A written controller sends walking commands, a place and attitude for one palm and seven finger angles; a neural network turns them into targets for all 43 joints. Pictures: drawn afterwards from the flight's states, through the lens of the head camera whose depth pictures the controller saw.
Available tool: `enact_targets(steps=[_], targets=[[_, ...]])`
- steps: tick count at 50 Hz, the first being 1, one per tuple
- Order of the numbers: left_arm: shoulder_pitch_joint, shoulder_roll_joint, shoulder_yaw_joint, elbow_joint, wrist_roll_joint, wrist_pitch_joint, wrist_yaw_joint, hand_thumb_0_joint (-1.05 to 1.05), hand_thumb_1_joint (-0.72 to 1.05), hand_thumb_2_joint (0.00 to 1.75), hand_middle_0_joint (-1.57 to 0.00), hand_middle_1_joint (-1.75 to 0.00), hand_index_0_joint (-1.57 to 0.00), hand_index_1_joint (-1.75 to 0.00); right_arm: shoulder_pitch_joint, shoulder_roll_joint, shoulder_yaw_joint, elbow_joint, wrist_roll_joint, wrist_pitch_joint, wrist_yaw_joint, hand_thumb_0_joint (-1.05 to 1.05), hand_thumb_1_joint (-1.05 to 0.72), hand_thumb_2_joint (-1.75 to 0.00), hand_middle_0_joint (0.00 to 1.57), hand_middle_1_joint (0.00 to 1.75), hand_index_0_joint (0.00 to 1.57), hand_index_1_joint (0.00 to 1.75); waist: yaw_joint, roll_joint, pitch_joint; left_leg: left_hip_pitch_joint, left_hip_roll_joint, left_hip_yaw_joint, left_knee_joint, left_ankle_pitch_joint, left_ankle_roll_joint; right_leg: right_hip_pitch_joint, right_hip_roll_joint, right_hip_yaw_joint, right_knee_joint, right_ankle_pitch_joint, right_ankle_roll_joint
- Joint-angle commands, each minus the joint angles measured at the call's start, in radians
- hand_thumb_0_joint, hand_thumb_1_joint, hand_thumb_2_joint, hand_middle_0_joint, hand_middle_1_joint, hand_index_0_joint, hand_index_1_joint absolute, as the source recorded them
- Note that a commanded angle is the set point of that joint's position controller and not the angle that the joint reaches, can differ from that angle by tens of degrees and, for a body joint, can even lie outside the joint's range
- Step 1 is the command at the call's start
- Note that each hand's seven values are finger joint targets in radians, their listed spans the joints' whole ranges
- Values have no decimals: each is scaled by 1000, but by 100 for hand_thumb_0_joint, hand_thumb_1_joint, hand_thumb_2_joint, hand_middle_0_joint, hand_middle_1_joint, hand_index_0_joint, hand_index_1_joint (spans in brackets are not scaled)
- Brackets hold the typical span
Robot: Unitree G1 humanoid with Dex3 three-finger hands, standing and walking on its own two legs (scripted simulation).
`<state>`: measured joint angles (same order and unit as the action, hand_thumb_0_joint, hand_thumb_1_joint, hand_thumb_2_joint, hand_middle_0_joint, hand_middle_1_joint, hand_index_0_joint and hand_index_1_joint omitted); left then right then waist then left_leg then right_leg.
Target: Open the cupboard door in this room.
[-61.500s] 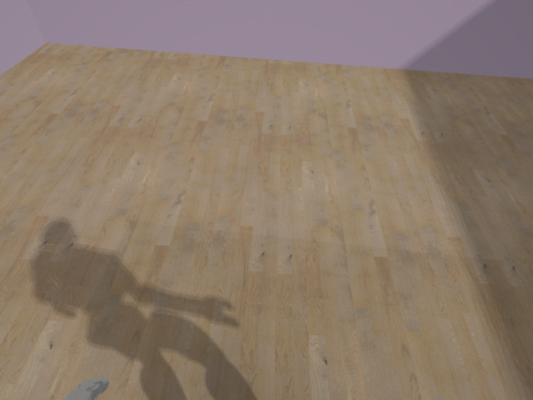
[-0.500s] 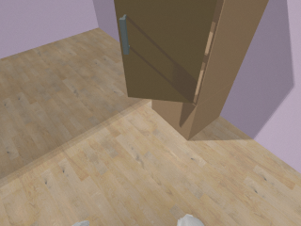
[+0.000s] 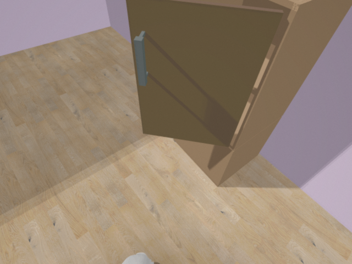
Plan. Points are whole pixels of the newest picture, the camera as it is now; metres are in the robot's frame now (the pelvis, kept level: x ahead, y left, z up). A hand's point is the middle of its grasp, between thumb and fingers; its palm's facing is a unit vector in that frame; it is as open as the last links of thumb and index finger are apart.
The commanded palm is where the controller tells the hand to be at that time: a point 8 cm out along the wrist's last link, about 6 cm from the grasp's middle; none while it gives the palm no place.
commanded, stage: come to a stop and stand still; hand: left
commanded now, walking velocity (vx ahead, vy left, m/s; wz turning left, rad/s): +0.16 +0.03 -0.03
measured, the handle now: (142, 59) +0.67 +0.16 +0.09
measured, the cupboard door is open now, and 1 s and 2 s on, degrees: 43 43 43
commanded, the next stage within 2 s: look again from close up in 1.06 s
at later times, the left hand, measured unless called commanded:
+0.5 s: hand (98, 259) +0.15 +0.21 -0.17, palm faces -0.02 -0.97 -0.23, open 7.3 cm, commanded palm none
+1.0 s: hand out of the picture +0.08 +0.12 -0.18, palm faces +0.03 -0.98 -0.19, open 7.2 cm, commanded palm none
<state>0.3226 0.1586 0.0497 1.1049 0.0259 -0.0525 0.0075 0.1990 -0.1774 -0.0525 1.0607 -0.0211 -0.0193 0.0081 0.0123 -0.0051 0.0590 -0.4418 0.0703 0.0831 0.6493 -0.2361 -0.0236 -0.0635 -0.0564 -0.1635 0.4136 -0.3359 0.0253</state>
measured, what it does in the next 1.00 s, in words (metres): steps on the spot: left foot, then right foot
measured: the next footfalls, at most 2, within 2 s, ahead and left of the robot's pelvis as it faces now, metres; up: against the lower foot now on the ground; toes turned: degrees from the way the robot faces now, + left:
left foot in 0.04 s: +0.14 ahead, +0.11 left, +0.00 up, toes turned +6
right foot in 0.62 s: +0.06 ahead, -0.15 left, +0.00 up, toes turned -6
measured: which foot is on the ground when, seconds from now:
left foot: up 0.00-0.02, down 0.04-0.62, up 0.64-0.88, down 0.90-1.00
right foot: down 0.00-0.04, up 0.06-0.60, down 0.62-1.00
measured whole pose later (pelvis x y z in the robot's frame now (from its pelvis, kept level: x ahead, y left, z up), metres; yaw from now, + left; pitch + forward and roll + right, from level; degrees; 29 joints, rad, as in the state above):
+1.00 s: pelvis +0.04 -0.06 +0.00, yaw -1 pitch -1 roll +0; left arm 0.21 0.17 0.03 1.08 0.00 0.01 0.04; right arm 0.22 -0.14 -0.03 1.13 -0.02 0.03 -0.04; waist 0.00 -0.02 0.04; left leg -0.18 0.02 0.05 0.49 -0.30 0.00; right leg -0.16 0.02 -0.09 0.47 -0.29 -0.04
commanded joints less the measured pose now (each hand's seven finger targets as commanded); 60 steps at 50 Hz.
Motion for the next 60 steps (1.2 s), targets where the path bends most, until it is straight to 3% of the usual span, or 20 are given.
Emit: enact_targets(steps=[1, 2, 3, 4, 9, 19, 27, 29, 31, 32, 33, 34, 38, 43, 46, 49, 57, 58, 59, 60], targets=[[-11, 116, 17, -41, -9, -5, -1, 0, 90, 90, -20, -30, -20, -30, 234, -92, -15, 19, -5, -34, 0, 0, -90, -90, 20, 30, 20, 30, -99, 52, -62, 409, -4, -15, -181, 132, 26, -255, -132, 54, 141, 207, -94], [35, 64, 10, -53, -16, 0, -2, 0, 90, 90, -20, -30, -20, -30, 309, -189, -37, 28, -20, -38, -12, 0, -90, -90, 20, 30, 20, 30, -112, 291, -113, 519, 206, -284, -246, 174, 109, -406, -6, -18, 382, -88, -51], [16, 55, 3, -78, -15, 1, 1, 0, 90, 90, -20, -30, -20, -30, 358, -229, -42, 26, -18, -26, -25, 0, -90, -90, 20, 30, 20, 30, -127, 337, -153, 529, 324, -447, -349, 200, 197, -468, 49, 27, 625, -306, -47], [-11, 61, 3, -84, -6, 9, 8, 0, 90, 90, -20, -30, -20, -30, 288, -215, -34, 11, -14, -18, -30, 0, -90, -90, 20, 30, 20, 30, -103, 274, -125, 438, 329, -420, -385, 104, 210, -475, 7, 104, 737, -280, -62], [49, 12, -9, -15, -19, 54, 15, 0, 90, 90, -20, -30, -20, -30, 61, -97, 20, -41, -2, -29, -62, 0, -90, -90, 20, 30, 20, 30, 9, 63, -55, 191, 236, -140, -356, 641, 160, -286, -48, 168, 574, -60, 1], [-64, 72, 33, -119, -5, 118, 19, 0, 90, 90, -20, -30, -20, -30, 84, -149, -23, -34, -4, 21, -80, 0, -90, -90, 20, 30, 20, 30, -23, 136, -99, 312, 285, -148, -289, 696, 208, -444, 12, 193, 681, -85, 14], [-79, 63, 16, -150, -13, 92, 18, 0, 90, 90, -20, -30, -20, -30, 76, -176, -43, -39, -7, 33, -53, 0, -90, -90, 20, 30, 20, 30, -24, 197, -142, 291, 239, -157, -246, 490, 168, -222, 27, 109, 217, -49, -11], [-23, 94, 21, -132, -8, 77, 21, 0, 90, 90, -20, -30, -20, -30, 81, -161, -47, -41, 6, 37, -44, 0, -90, -90, 20, 30, 20, 30, 0, 93, -166, 211, 167, -115, -173, 293, 101, -68, 15, 110, -20, 179, -14], [-46, 211, 29, -133, 4, 55, 30, 0, 90, 90, -20, -30, -20, -30, 67, -43, -22, -75, 16, 47, -30, 0, -90, -90, 20, 30, 20, 30, -11, -287, -93, 13, -37, -2, 60, -293, -4, -71, -289, 398, -112, 501, -136], [-70, 207, 14, -142, 0, 52, 29, 0, 90, 90, -20, -30, -20, -30, 39, -60, -21, -76, 15, 66, -28, 0, -90, -90, 20, 30, 20, 30, 4, -212, -91, 52, -35, -64, 187, -349, -3, -182, -327, 371, -125, 456, -197], [-111, 183, 7, -148, 2, 55, 30, 0, 90, 90, -20, -30, -20, -30, 17, -35, -24, -80, 11, 72, -24, 0, -90, -90, 20, 30, 20, 30, -19, -165, -39, 23, -37, -76, 237, -306, 0, -187, -254, 297, -106, 525, -189], [-131, 169, 8, -140, -1, 49, 31, 0, 90, 90, -20, -30, -20, -30, 53, -41, -22, -57, 7, 76, -29, 0, -90, -90, 20, 30, 20, 30, -39, -267, -61, -12, -37, -70, 271, -291, -7, -119, -216, 291, -74, 624, -178], [-111, 135, -1, -120, -9, 34, 33, 0, 90, 90, -20, -30, -20, -30, 66, -38, -14, -19, 16, 65, -29, 0, -90, -90, 20, 30, 20, 30, -31, -164, -60, 47, -38, -49, 199, -225, -21, -65, -178, 219, -40, 725, -169], [-90, 139, -1, -80, -20, 35, 33, 0, 90, 90, -20, -30, -20, -30, 100, -15, 4, 22, 12, 44, -38, 0, -90, -90, 20, 30, 20, 30, -35, -69, -56, 251, -41, -46, -214, -6, -11, -83, -159, 250, 10, 570, -149], [-52, 76, -16, -69, -31, 39, 27, 0, 90, 90, -20, -30, -20, -30, 86, -82, 5, 30, 6, 23, -49, 0, -90, -90, 20, 30, 20, 30, -5, 64, -81, 336, 99, -157, -229, 337, 59, -135, -53, 202, -18, 323, -56], [-74, 92, -16, -45, -27, 50, 24, 0, 90, 90, -20, -30, -20, -30, 67, -66, 15, 45, 7, 28, -52, 0, -90, -90, 20, 30, 20, 30, -11, 146, -32, 262, 68, -148, -298, 129, 45, -100, -52, 199, -61, 183, -55], [-27, 72, -32, 1, -24, 35, 20, 0, 90, 90, -20, -30, -20, -30, 97, -58, 29, 59, 6, 22, -52, 0, -90, -90, 20, 30, 20, 30, -18, -9, 6, 299, 35, -114, -314, 92, 36, -111, -63, 232, -131, 183, -70], [83, 108, -33, 18, 0, 7, 68, 0, 90, 90, -20, -30, -20, -30, 0, -96, 26, -18, 19, -2, -35, 0, -90, -90, 20, 30, 20, 30, 29, -21, 44, 204, 24, -60, -89, 82, 14, -133, -122, 285, -85, 661, -5], [38, 146, -31, -26, -7, -1, 63, 0, 90, 90, -20, -30, -20, -30, 75, -34, 34, -42, 16, 7, -30, 0, -90, -90, 20, 30, 20, 30, -37, -42, -34, 196, -4, -78, -101, -90, 26, -93, -163, 306, -81, 536, -57], [9, 152, -29, -37, -7, -6, 51, 0, 90, 90, -20, -30, -20, -30, 79, -31, 36, -32, 7, 12, -25, 0, -90, -90, 20, 30, 20, 30, -27, 1, -14, 227, -4, -62, -123, -80, 25, -132, -162, 293, -96, 406, -92]])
